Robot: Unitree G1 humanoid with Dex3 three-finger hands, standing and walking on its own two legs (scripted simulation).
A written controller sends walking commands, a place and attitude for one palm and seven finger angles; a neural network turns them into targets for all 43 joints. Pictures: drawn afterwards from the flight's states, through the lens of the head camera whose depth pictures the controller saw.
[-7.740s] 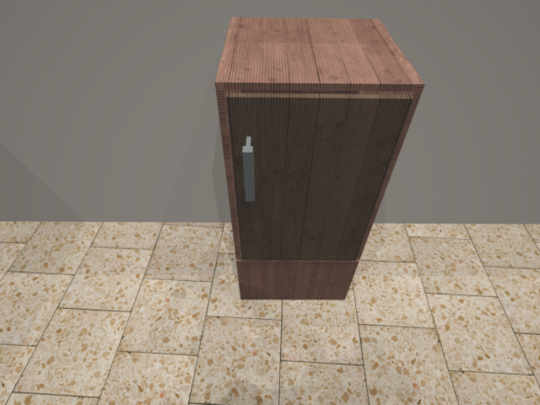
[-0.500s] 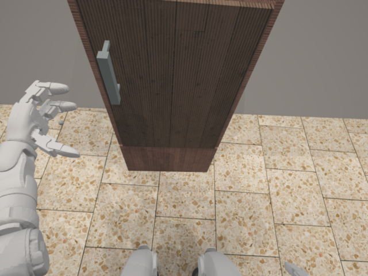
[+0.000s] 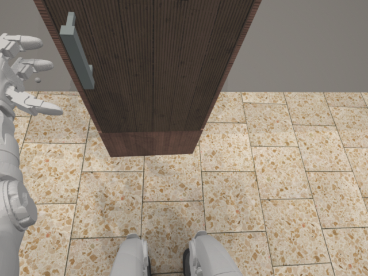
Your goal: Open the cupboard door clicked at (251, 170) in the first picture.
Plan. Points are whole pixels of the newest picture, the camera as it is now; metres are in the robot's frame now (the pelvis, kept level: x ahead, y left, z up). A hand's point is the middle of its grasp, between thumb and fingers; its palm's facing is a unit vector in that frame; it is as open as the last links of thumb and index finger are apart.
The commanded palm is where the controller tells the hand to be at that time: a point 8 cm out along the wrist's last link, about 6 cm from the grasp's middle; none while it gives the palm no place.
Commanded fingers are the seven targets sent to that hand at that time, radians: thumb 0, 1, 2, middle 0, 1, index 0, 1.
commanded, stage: move the hooked fingers beside the handle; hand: left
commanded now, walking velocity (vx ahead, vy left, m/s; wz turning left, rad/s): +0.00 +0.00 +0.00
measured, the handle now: (81, 54) +0.56 +0.19 +0.07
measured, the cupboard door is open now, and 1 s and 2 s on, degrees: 0 0 0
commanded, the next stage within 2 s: slide the fingers in behind the handle in 0.90 s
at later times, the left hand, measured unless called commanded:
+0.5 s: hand (35, 74) +0.52 +0.27 +0.06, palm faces +0.02 -1.00 -0.03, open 14.0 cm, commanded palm +0.50 +0.29 +0.06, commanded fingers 0.00 -0.50 0.30 -0.30 -1.20 -0.30 -1.20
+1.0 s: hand (39, 75) +0.51 +0.26 +0.06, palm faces +0.02 -1.00 -0.03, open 14.0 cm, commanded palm +0.50 +0.29 +0.06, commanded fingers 0.00 -0.50 0.30 -0.30 -1.20 -0.30 -1.20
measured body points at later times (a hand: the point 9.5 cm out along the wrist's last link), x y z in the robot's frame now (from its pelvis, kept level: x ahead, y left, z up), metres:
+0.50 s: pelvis +0.01 +0.01 +0.00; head +0.17 +0.05 +0.42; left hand +0.51 +0.32 +0.06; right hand +0.01 -0.26 -0.10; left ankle +0.02 +0.09 -0.64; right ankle +0.02 -0.12 -0.64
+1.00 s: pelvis +0.01 +0.01 +0.00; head +0.16 +0.05 +0.42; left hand +0.51 +0.31 +0.06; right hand +0.02 -0.26 -0.10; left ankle +0.02 +0.09 -0.64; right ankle +0.02 -0.12 -0.64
